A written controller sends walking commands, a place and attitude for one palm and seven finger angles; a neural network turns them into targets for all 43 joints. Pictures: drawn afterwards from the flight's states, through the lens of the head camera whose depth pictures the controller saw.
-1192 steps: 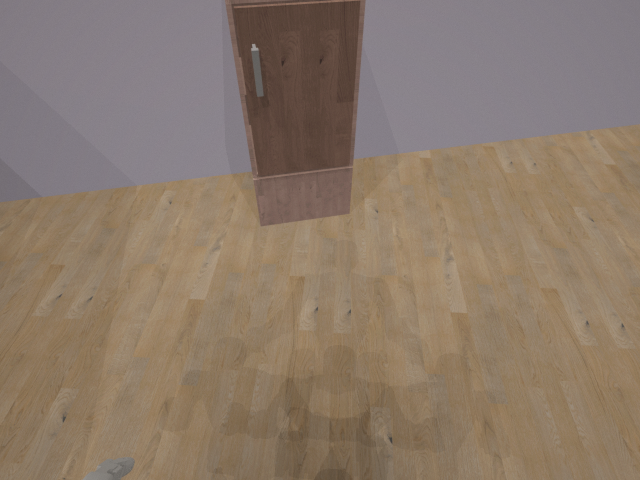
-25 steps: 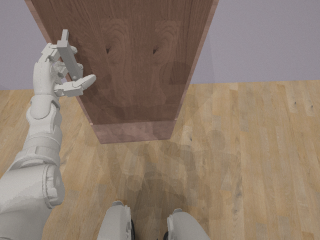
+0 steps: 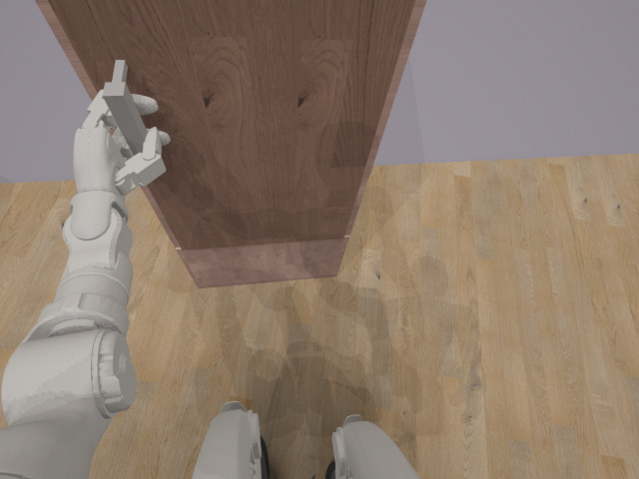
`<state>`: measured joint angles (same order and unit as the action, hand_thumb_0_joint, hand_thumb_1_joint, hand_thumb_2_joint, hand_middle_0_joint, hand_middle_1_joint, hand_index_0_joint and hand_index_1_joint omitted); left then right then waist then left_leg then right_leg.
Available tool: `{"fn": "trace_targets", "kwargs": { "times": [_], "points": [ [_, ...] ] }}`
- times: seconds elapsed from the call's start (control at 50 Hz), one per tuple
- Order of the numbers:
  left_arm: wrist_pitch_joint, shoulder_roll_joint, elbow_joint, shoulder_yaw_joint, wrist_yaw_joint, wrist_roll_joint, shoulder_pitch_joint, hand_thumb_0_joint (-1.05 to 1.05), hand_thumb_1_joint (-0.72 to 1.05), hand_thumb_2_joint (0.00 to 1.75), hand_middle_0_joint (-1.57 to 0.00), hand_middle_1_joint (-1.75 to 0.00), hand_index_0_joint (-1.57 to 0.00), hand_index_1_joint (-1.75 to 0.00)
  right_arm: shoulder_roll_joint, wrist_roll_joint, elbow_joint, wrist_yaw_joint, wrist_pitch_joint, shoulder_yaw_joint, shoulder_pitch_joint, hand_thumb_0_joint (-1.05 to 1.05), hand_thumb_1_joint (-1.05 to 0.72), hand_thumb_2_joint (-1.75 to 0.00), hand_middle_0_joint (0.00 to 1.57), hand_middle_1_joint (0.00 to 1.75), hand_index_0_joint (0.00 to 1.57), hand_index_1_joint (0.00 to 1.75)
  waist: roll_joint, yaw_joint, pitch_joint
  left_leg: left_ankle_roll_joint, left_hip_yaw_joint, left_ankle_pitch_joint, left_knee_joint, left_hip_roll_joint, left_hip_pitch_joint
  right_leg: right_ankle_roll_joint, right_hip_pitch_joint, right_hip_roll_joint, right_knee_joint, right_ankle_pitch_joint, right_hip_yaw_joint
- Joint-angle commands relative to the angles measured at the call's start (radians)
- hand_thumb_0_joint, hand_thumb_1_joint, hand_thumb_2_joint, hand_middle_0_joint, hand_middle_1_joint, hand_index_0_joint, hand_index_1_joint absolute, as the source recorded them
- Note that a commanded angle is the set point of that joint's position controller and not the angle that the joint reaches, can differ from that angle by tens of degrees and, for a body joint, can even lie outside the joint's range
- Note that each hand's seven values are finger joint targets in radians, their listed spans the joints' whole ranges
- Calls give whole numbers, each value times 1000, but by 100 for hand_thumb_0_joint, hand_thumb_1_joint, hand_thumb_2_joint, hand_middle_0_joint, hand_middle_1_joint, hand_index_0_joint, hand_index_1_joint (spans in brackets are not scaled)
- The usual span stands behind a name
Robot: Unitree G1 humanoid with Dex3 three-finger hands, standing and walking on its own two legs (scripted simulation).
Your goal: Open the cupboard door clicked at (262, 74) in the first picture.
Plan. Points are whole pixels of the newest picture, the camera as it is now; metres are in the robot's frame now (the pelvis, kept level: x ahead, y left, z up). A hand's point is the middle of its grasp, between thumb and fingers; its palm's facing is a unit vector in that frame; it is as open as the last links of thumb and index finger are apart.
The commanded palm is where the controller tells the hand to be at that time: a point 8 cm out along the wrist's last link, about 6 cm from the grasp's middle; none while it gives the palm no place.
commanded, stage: pull the door open along its arc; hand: left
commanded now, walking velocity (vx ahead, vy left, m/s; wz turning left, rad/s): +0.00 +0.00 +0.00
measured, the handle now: (137, 122) +0.55 +0.20 +0.06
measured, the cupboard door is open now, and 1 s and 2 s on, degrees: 0 46 43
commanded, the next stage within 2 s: open thumb and fingers to let go in 0.82 s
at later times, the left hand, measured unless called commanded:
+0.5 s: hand (205, 255) +0.36 +0.11 +0.07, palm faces +0.30 -0.95 +0.11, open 6.1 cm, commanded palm +0.30 +0.15 +0.06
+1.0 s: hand (289, 315) +0.29 +0.02 +0.06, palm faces +0.36 -0.93 -0.05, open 5.8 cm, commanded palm +0.24 +0.06 +0.06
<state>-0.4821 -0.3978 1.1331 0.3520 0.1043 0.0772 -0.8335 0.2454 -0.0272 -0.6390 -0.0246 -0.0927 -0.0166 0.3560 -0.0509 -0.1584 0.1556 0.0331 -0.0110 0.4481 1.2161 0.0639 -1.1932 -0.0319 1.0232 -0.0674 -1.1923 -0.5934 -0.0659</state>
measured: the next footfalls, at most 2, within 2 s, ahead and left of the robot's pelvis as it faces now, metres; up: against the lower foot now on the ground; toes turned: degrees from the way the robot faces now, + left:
none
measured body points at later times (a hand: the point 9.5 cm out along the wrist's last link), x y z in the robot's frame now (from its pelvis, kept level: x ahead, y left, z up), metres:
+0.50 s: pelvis +0.02 -0.01 +0.02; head +0.09 -0.01 +0.47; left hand +0.34 +0.15 +0.06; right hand +0.16 -0.24 -0.09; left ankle +0.06 +0.10 -0.63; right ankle -0.02 -0.11 -0.63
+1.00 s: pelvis +0.02 -0.06 +0.02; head +0.07 -0.08 +0.47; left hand +0.27 +0.07 +0.06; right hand +0.23 -0.25 -0.08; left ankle +0.06 +0.10 -0.63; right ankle -0.02 -0.11 -0.63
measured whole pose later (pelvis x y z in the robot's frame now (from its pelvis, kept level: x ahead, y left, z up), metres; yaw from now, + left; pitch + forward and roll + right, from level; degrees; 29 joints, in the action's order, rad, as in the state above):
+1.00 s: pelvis +0.02 -0.06 +0.02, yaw +6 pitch +15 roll +2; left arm -0.31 0.08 0.18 -0.26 -0.53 -0.09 0.18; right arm 0.18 -0.08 -0.55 -0.03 0.02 -0.02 0.17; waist -0.03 -0.02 0.20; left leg -0.04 0.04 0.43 1.08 0.02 -0.92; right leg -0.12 0.76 -0.04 -1.13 -0.64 -0.12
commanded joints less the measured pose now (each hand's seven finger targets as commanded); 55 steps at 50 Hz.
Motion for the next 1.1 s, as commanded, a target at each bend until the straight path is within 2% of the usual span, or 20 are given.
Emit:
{"fn": "trace_targets", "kwargs": {
  "times": [0.0,0.06,0.12,0.16,0.28,0.3,0.32,0.36,0.44,0.5,0.54,0.58,0.62,0.74,0.8,0.86,0.9,0.98,1.04,1.08],
  "points": [
    [-91,-186,-268,1,8,23,-338,0,90,90,-40,-135,-40,-135,178,4,68,6,12,64,134,0,-90,-90,20,30,20,30,-93,19,519,-3,80,-341,-106,-27,595,6,-51,-15,174,386,38],
    [-94,-157,-316,-9,17,37,-238,0,90,90,-40,-135,-40,-135,172,10,83,-1,7,67,117,0,-90,-90,20,30,20,30,-92,42,522,-4,67,-360,-117,-32,603,7,-93,-15,183,424,41],
    [-83,-104,-382,-42,25,58,-97,0,90,90,-40,-135,-40,-135,163,21,106,-3,3,70,94,0,-90,-90,20,30,20,30,-24,55,487,1,48,-340,-137,-39,564,13,-160,-15,205,461,49],
    [-80,-59,-447,-61,29,75,13,0,90,90,-40,-135,-40,-135,155,26,126,-9,6,72,78,0,-90,-90,20,30,20,30,-12,79,487,3,38,-355,-148,-45,561,14,-201,-12,208,503,49],
    [-61,89,-683,-193,14,102,316,0,90,90,-40,-135,-40,-135,139,39,177,-20,18,79,20,0,-90,-90,20,30,20,30,4,104,403,2,24,-368,-187,-48,600,17,-227,-4,233,549,40],
    [-54,150,-753,-75,-140,177,307,0,90,90,-40,-135,-40,-135,109,26,176,-17,31,75,-12,0,-90,-90,20,30,20,30,-4,179,398,-11,17,-372,-204,-45,598,15,-242,-4,236,504,21],
    [-44,234,-779,-179,-215,141,370,0,90,90,-40,-135,-40,-135,106,18,184,-25,44,74,-25,0,-90,-90,20,30,20,30,-10,143,375,-15,19,-359,-204,-45,610,18,-218,-6,234,479,13],
    [-37,304,-836,-239,-311,102,477,0,90,90,-40,-135,-40,-135,101,9,190,-38,56,75,-42,0,-90,-90,20,30,20,30,30,142,343,-18,30,-374,-202,-41,605,16,-211,-2,226,477,2],
    [-43,365,-936,-312,-505,-25,583,0,90,90,-40,-135,-40,-135,87,-23,204,-55,63,78,-80,0,-90,-90,20,30,20,30,95,150,338,-13,30,-362,-188,-47,562,18,-242,10,203,496,13],
    [-18,459,-978,-407,-624,-130,629,0,90,90,-40,-135,-40,-135,65,-37,217,-64,64,69,-131,0,-90,-90,20,30,20,30,59,155,333,-14,27,-320,-187,-56,549,11,-233,21,198,451,13],
    [18,469,-977,-427,-664,-197,710,0,90,90,-40,-135,-40,-135,55,-46,226,-56,67,58,-151,0,-90,-90,20,30,20,30,84,164,313,-13,33,-296,-193,-56,529,2,-241,21,205,423,13],
    [46,512,-1029,-483,-677,-229,740,0,90,90,-40,-135,-40,-135,41,-49,241,-46,70,53,-179,0,-90,-90,20,30,20,30,81,159,326,-12,27,-272,-198,-61,545,2,-256,29,225,411,19],
    [68,546,-1070,-528,-676,-233,796,0,90,90,-40,-135,-40,-135,31,-50,252,-32,78,48,-194,0,-90,-90,20,30,20,30,97,157,315,-12,22,-252,-206,-64,551,5,-282,36,254,414,29],
    [133,631,-1189,-614,-635,-150,1110,0,90,90,-40,-135,-40,-135,4,-32,282,-18,111,19,-247,0,-90,-90,20,30,20,30,154,177,243,-20,26,-228,-229,-71,547,26,-383,58,319,516,54],
    [147,659,-1180,-644,-643,-160,1035,0,90,90,-40,-135,-40,-135,-2,-33,267,-16,132,6,-268,0,-90,-90,20,30,20,30,126,146,170,-22,36,-181,-203,-77,505,40,-331,79,330,515,81],
    [141,632,-1158,-632,-649,-181,952,0,90,90,-40,-135,-40,-135,-1,-38,252,-12,149,8,-269,0,-90,-90,20,30,20,30,128,129,132,-26,50,-140,-171,-80,453,47,-295,101,344,464,129],
    [122,583,-1149,-584,-663,-181,829,0,90,90,-40,-135,-40,-135,1,-46,230,-3,153,8,-260,0,-90,-90,20,30,20,30,140,110,148,-27,57,-131,-140,-82,415,59,-290,120,341,494,167],
    [104,572,-1147,-540,-666,-160,890,0,62,78,-38,-132,-38,-132,-2,-51,225,3,164,21,-250,0,-90,-90,20,30,20,30,161,145,251,-33,57,-160,-128,-89,380,73,-386,144,322,637,208],
    [95,576,-1193,-567,-644,-165,920,0,41,69,-36,-130,-36,-130,4,-49,232,2,168,33,-218,0,-90,-90,20,30,20,30,181,141,317,-31,57,-201,-125,-91,378,87,-457,155,304,777,223],
    [90,573,-1219,-586,-626,-174,946,0,27,63,-35,-128,-35,-128,12,-45,232,1,166,38,-204,0,-90,-90,20,30,20,30,171,133,320,-27,52,-221,-126,-89,388,93,-466,161,298,845,223]
  ]
}}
